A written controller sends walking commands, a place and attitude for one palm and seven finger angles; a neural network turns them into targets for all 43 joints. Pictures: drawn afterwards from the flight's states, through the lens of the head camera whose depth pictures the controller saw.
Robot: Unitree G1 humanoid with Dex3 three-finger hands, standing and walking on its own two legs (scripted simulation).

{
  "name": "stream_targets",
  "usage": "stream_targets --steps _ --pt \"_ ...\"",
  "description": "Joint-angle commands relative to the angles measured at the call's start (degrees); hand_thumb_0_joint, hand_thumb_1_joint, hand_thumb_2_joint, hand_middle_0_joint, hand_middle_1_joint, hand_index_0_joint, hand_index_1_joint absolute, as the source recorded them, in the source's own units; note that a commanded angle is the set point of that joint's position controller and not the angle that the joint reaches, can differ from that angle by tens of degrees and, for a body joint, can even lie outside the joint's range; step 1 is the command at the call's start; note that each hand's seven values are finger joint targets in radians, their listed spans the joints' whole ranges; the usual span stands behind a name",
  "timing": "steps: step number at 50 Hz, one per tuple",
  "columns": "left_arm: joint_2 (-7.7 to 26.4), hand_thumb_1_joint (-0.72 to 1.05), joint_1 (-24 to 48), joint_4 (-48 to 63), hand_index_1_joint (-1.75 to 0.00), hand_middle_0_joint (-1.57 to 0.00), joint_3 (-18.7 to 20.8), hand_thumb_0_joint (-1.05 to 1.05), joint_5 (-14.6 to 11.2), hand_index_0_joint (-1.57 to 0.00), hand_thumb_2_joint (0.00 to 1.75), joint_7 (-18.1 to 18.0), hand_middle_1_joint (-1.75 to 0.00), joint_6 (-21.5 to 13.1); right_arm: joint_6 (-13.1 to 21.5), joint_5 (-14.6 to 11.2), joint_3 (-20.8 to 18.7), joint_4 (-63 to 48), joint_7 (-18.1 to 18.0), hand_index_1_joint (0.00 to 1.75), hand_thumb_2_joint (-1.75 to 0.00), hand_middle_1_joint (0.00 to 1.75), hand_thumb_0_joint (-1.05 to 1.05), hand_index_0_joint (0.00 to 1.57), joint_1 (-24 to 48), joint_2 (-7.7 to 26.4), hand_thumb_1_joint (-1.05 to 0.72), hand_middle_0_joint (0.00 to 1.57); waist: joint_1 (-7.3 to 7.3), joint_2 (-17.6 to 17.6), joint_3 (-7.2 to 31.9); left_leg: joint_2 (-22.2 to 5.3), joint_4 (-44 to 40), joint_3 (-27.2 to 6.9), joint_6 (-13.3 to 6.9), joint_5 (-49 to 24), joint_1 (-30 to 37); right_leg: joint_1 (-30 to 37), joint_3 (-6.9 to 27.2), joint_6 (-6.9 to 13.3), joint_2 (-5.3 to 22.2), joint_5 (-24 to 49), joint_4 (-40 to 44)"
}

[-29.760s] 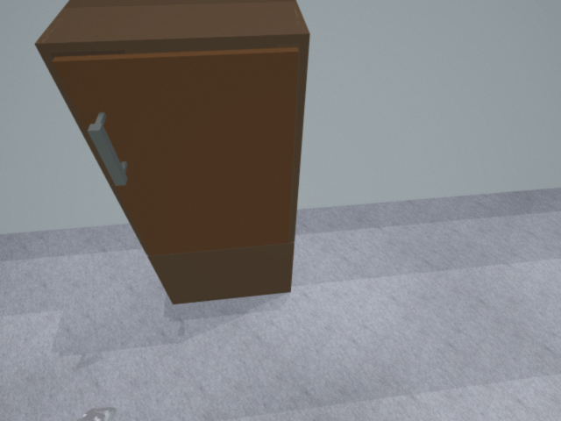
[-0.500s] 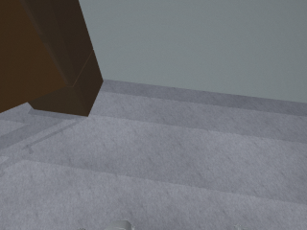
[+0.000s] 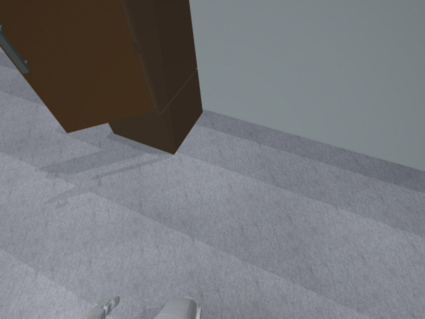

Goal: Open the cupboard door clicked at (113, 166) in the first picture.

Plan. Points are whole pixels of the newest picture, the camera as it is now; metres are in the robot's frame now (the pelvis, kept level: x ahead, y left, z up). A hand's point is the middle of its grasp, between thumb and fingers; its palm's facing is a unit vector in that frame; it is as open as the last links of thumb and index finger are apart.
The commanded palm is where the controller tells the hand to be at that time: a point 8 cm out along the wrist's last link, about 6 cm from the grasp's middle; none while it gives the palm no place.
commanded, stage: turn to face it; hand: left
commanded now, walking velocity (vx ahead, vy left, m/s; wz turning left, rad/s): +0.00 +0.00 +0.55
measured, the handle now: (13, 49) +0.87 +0.69 +0.04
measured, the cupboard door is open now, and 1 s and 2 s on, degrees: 43 43 43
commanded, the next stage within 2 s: take the last steps up to it in 0.50 s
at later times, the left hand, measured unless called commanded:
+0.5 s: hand out of the picture +0.01 +0.24 -0.16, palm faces +0.27 -0.93 -0.25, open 7.4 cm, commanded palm none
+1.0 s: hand out of the picture -0.06 +0.16 -0.15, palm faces +0.47 -0.86 -0.22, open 7.3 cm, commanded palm none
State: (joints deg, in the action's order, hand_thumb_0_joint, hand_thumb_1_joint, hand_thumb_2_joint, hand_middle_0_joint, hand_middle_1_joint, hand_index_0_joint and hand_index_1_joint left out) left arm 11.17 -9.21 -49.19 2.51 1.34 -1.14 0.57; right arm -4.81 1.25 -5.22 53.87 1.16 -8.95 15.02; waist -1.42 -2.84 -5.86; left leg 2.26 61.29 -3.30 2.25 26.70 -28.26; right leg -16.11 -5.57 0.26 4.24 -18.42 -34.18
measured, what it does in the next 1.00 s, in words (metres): steps on the spot, turning left: left foot, then right foot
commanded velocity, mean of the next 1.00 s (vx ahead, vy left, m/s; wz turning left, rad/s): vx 0.13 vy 0.06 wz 0.27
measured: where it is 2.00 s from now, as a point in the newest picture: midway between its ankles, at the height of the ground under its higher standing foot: (172, 278)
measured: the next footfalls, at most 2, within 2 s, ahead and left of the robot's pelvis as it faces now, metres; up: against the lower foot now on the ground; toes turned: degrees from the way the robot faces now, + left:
left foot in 0.26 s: +0.03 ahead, +0.13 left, +0.00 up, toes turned +14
right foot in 0.64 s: +0.07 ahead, -0.11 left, +0.00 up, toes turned +11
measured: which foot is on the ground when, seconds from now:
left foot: up 0.00-0.24, down 0.26-0.64, up 0.66-1.00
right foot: down 0.00-0.26, up 0.28-0.62, down 0.64-1.00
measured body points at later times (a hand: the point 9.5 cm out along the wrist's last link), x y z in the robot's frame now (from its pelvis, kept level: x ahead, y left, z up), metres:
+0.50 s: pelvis +0.01 +0.01 +0.01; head +0.05 +0.04 +0.45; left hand -0.01 +0.28 -0.14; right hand +0.16 -0.19 -0.13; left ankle -0.01 +0.12 -0.73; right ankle +0.02 -0.13 -0.67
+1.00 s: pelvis +0.05 +0.01 +0.02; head +0.08 +0.01 +0.47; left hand -0.08 +0.20 -0.13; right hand +0.19 -0.20 -0.14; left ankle +0.02 +0.17 -0.66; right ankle +0.03 -0.12 -0.73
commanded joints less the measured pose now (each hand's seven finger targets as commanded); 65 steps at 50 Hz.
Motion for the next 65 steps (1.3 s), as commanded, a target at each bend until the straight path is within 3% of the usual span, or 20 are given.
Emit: stream_targets --steps 1,7,11,12,13,14,20,26,30,31,32,33,34,37,48,53,56,58,60,65 --pt "9.3 0.9 -1.2 3.8 -0.3 -0.2 2.2 0.0 -0.1 -0.2 0.9 -0.9 -0.3 -1.3 1.3 -0.3 -0.3 -5.1 0.6 0.3 -0.9 0.3 0.0 0.2 2.3 2.7 -0.9 0.2 0.8 14.9 6.0 -3.5 6.2 3.0 1.5 -2.6 -4.0 7.4 5.5 5.2 13.8 24.6 14.3" --pt "12.1 0.9 -7.3 0.4 -0.3 -0.2 3.4 0.0 0.5 -0.2 0.9 -0.7 -0.3 -1.3 2.2 -0.8 1.0 -5.7 0.7 0.3 -0.9 0.3 0.0 0.2 6.3 0.4 -0.9 0.2 4.23 14.9 7.6 -2.7 -15.0 8.2 0.9 0.6 2.2 14.1 2.2 6.1 16.2 34.9 9.9" --pt "12.6 0.9 -6.3 -0.4 -0.3 -0.2 4.0 0.0 -0.2 -0.2 0.9 -0.2 -0.3 -1.1 3.2 -0.6 1.0 -4.1 0.2 0.3 -0.9 0.3 0.0 0.2 0.9 2.2 -0.9 0.2 1.2 12.6 9.8 -1.9 -33.3 9.3 -0.7 -11.2 15.2 9.5 -1.2 2.2 15.1 31.8 2.1" --pt "11.2 0.9 -5.5 -0.1 -0.3 -0.2 3.6 0.0 -0.7 -0.2 0.9 0.0 -0.3 -0.8 3.7 -0.3 0.2 -3.6 0.1 0.3 -0.9 0.3 0.0 0.2 -2.1 5.1 -0.9 0.2 -0.67 4.7 12.0 -6.5 -38.2 4.7 -2.5 -21.6 24.6 2.4 -3.8 -0.6 12.9 23.8 -5.7" --pt "7.2 0.9 -5.4 2.0 -0.3 -0.2 2.7 0.0 -1.1 -0.2 0.9 0.4 -0.3 -0.5 4.0 0.3 -1.3 -3.3 -0.4 0.3 -0.9 0.3 0.0 0.2 -5.4 11.4 -0.9 0.2 -2.39 -12.7 13.5 -22.0 -38.6 -15.6 -10.7 -43.9 32.8 -13.0 -5.8 -4.9 4.8 -8.3 -17.7" --pt "6.5 0.9 -1.9 3.7 -0.3 -0.2 1.7 0.0 -0.5 -0.2 0.9 0.0 -0.3 0.3 3.3 0.2 -1.5 -2.4 -0.9 0.3 -0.9 0.3 0.0 0.2 -8.1 13.7 -0.9 0.2 -3.79 -11.5 12.8 -27.4 -39.4 -17.0 -16.2 -48.1 28.5 -14.2 0.2 -4.2 3.2 -20.9 -24.6" --pt "5.7 0.9 -3.2 -1.9 -0.3 -0.2 2.1 0.0 -0.5 -0.2 0.9 0.6 -0.3 1.2 4.6 0.1 0.6 -3.2 -2.8 0.3 -0.9 0.3 0.0 0.2 -1.3 7.1 -0.9 0.2 0.88 -4.4 9.5 -16.8 -40.1 -5.3 -12.1 -45.0 22.9 -13.2 4.7 -4.4 1.7 -6.7 -28.1" --pt "4.7 0.9 -1.9 -1.8 -0.3 -0.2 1.4 0.0 -0.6 -0.2 0.9 0.6 -0.3 1.0 4.1 0.4 0.4 -1.9 -2.5 0.3 -0.9 0.3 0.0 0.2 -2.0 7.2 -0.9 0.2 0.27 -5.5 8.7 -15.8 -40.2 -6.5 -11.9 -39.3 20.3 -5.8 2.3 -3.9 -1.1 -7.5 -12.5" --pt "5.2 0.9 -7.4 -3.9 -0.3 -0.2 1.5 0.0 -0.8 -0.2 0.9 0.2 -0.3 -0.1 3.8 -0.2 0.6 -1.6 -2.2 0.3 -0.9 0.3 0.0 0.2 0.2 6.1 -0.9 0.2 3.19 -4.4 9.2 -12.8 -36.0 -6.4 -8.5 -30.2 13.5 7.7 1.3 -3.1 -2.0 5.0 6.3" --pt "7.4 0.9 -9.1 -4.5 -0.3 -0.2 2.0 0.0 -0.5 -0.2 0.9 -0.1 -0.3 -0.8 3.8 -0.6 0.8 -1.7 -1.9 0.3 -0.9 0.3 0.0 0.2 0.1 3.9 -0.9 0.2 3.94 1.9 9.4 -8.5 -31.5 -3.5 -5.5 -18.3 8.0 14.1 6.2 -2.0 2.5 6.1 13.3" --pt "12.5 0.9 -10.5 -4.7 -0.3 -0.2 3.1 0.0 0.3 -0.2 0.9 -0.3 -0.3 -1.4 3.8 -0.9 1.4 -2.6 -1.3 0.3 -0.9 0.3 0.0 0.2 -0.5 0.6 -0.9 0.2 4.41 16.9 8.1 -0.5 -20.9 3.7 -1.7 0.4 -2.3 18.7 21.0 2.8 15.3 2.0 19.7" --pt "14.4 0.9 -11.8 -4.0 -0.3 -0.2 3.1 0.0 0.2 -0.2 0.9 -0.1 -0.3 -1.3 3.1 -0.3 1.0 -3.9 -0.9 0.3 -0.9 0.3 0.0 0.2 2.2 2.3 -0.9 0.2 6.51 18.1 4.7 0.1 -7.8 2.3 -1.4 8.9 -5.1 12.3 27.0 7.8 22.9 -2.0 23.7" --pt "12.3 0.9 -10.3 -4.2 -0.3 -0.2 3.1 0.0 -0.1 -0.2 0.9 -0.3 -0.3 -1.8 2.8 0.2 0.4 -3.2 -0.9 0.3 -0.9 0.3 0.0 0.2 3.7 3.4 -0.9 0.2 5.44 20.6 1.5 -2.1 0.4 -0.8 -1.5 4.7 -8.2 9.2 28.4 8.0 21.2 -0.7 24.2" --pt "7.7 0.9 -6.6 -3.4 -0.3 -0.2 2.2 0.0 -0.4 -0.2 0.9 0.0 -0.3 -2.9 2.7 0.2 0.1 0.0 0.4 0.3 -0.9 0.3 0.0 0.2 0.2 2.1 -0.9 0.2 2.43 12.3 1.6 -4.8 6.8 0.3 -0.4 -8.4 -8.0 8.9 14.1 4.8 15.3 0.0 23.4" --pt "6.7 0.9 -17.1 -10.7 -0.3 -0.2 2.2 0.0 0.3 -0.2 0.9 0.1 -0.3 -4.9 3.3 0.1 1.2 -0.8 1.7 0.3 -0.9 0.3 0.0 0.2 6.1 -1.0 -0.9 0.2 5.36 12.1 0.0 -7.3 -8.5 5.8 0.9 -12.8 -11.7 16.8 5.5 5.5 17.4 8.2 24.5" --pt "8.4 0.9 -15.8 -11.9 -0.3 -0.2 2.4 0.0 0.6 -0.2 0.9 0.3 -0.3 -4.4 4.8 -0.3 2.2 -1.5 2.1 0.3 -0.9 0.3 0.0 0.2 6.7 -2.0 -0.9 0.2 4.64 14.8 0.2 -5.4 -23.8 9.4 -1.2 -10.0 1.0 12.2 1.5 4.6 17.4 12.6 20.4" --pt "8.0 0.9 -13.1 -11.7 -0.3 -0.2 2.6 0.0 0.3 -0.2 0.9 0.6 -0.3 -3.8 6.3 0.0 1.6 2.4 1.1 0.3 -0.9 0.3 0.0 0.2 -6.6 1.4 -0.9 0.2 -1.83 8.4 4.8 -2.4 -34.6 12.4 -2.6 -12.2 24.2 2.3 -3.9 2.0 12.7 11.9 7.0" --pt "1.9 0.9 -13.2 -8.3 -0.3 -0.2 1.2 0.0 -0.3 -0.2 0.9 1.2 -0.3 -3.2 6.5 0.8 -1.3 5.4 -1.0 0.3 -0.9 0.3 0.0 0.2 -21.3 12.3 -0.9 0.2 -6.76 -16.1 12.4 -23.0 -44.7 -18.0 -10.6 -5.2 40.3 -18.9 -6.5 -1.9 0.1 -17.8 -25.5" --pt "0.9 0.9 -6.4 -6.6 -0.3 -0.2 0.8 0.0 -0.1 -0.2 0.9 0.7 -0.3 -3.1 6.4 0.6 -0.7 4.6 -2.0 0.3 -0.9 0.3 0.0 0.2 -16.3 10.2 -0.9 0.2 -4.66 -10.1 9.0 -25.2 -48.4 -18.8 -13.7 0.7 31.2 -25.4 2.8 0.7 2.7 -11.9 -39.3" --pt "0.0 0.9 -9.2 -9.5 -0.3 -0.2 1.1 0.0 0.2 -0.2 0.9 1.9 -0.3 -2.0 8.8 0.1 2.1 3.7 -2.5 0.3 -0.9 0.3 0.0 0.2 -9.8 1.1 -0.9 0.2 1.55 -1.5 3.9 -18.8 -51.1 -1.9 -11.6 -20.2 20.6 -19.1 3.9 -0.3 4.6 1.5 -33.1"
